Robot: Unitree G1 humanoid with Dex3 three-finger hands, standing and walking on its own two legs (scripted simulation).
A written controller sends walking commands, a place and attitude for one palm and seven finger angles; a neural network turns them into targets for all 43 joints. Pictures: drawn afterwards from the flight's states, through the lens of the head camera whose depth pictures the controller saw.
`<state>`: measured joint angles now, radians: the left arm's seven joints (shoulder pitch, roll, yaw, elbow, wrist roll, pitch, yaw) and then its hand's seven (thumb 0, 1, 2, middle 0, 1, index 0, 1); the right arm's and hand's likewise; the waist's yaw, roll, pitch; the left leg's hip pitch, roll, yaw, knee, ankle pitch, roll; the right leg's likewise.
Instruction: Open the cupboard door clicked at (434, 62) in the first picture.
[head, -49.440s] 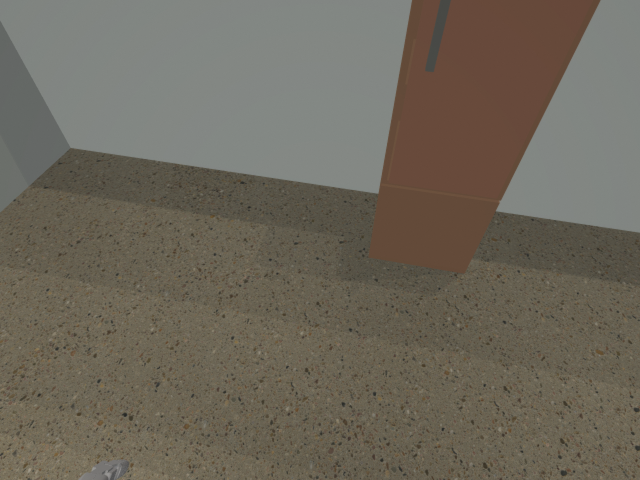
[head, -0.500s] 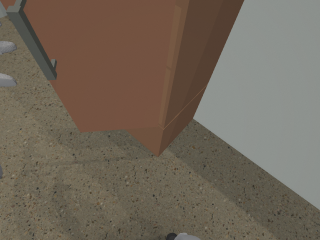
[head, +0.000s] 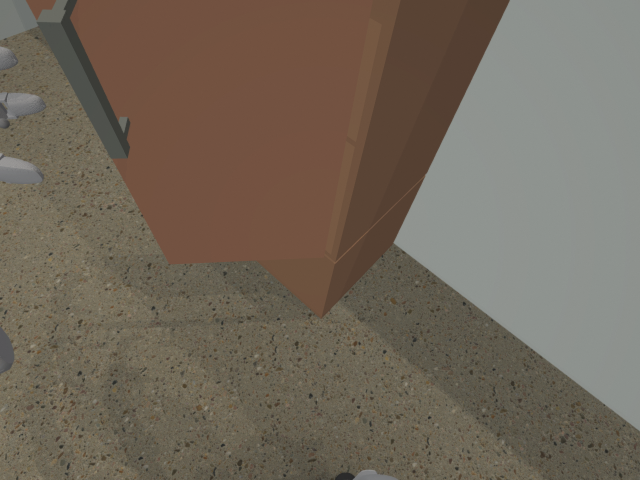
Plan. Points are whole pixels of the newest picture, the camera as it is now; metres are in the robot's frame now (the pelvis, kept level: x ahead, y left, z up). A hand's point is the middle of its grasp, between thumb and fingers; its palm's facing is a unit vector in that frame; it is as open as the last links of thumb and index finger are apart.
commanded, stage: move the hooked fingers beside the handle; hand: left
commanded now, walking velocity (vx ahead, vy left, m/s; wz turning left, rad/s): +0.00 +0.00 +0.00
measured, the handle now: (96, 84) +0.53 +0.24 +0.16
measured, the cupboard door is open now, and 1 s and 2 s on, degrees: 47 47 47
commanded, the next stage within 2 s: slide the fingers in behind the handle in 0.20 s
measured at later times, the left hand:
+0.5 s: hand (24, 119) +0.47 +0.29 +0.16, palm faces +0.03 -1.00 -0.01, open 14.0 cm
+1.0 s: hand (58, 126) +0.46 +0.26 +0.16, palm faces +0.03 -1.00 +0.01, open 14.0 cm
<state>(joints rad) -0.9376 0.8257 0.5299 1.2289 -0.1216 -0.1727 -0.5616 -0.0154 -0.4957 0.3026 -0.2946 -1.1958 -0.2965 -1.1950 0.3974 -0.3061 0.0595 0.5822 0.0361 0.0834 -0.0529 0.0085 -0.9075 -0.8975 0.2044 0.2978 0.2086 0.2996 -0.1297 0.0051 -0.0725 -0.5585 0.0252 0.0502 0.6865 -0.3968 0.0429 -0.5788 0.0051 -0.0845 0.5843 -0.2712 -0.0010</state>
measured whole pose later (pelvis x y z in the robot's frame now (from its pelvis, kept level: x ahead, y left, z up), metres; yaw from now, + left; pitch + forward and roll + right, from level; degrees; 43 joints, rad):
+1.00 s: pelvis -0.01 -0.01 +0.00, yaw +0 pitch +12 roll -2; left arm -0.88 0.67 0.46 1.13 -0.15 -0.16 -0.45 -0.02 -0.50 0.30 -0.30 -1.20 -0.30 -1.20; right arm 0.40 -0.30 0.06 0.59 0.04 0.05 -0.05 0.01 -0.91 -0.90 0.20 0.30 0.21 0.30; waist -0.11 0.02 -0.08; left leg -0.50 0.03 0.06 0.67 -0.38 0.04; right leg -0.54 0.01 -0.07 0.58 -0.26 -0.01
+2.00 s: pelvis -0.02 -0.01 +0.00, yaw +2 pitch +11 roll -2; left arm -0.93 0.57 0.32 1.13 -0.19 -0.19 -0.32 -0.02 -0.50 0.30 -0.23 -1.19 -0.21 -1.21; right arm 0.39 -0.29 0.05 0.68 0.03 -0.05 -0.05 0.01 -0.91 -0.90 0.20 0.30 0.21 0.30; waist -0.08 0.03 -0.06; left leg -0.50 0.01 0.02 0.68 -0.37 0.03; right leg -0.52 -0.01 -0.11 0.60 -0.27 -0.01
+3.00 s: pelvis -0.01 -0.01 +0.00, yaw +0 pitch +13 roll -2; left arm -0.92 0.73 0.49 1.20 -0.14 -0.18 -0.47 -0.01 -0.49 0.30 -0.30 -1.20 -0.30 -1.20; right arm 0.42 -0.31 0.06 0.61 0.04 0.03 -0.07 0.01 -0.91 -0.90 0.20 0.30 0.21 0.30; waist -0.13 0.02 -0.07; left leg -0.53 0.03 0.06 0.68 -0.38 0.04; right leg -0.57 0.01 -0.07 0.59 -0.26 -0.01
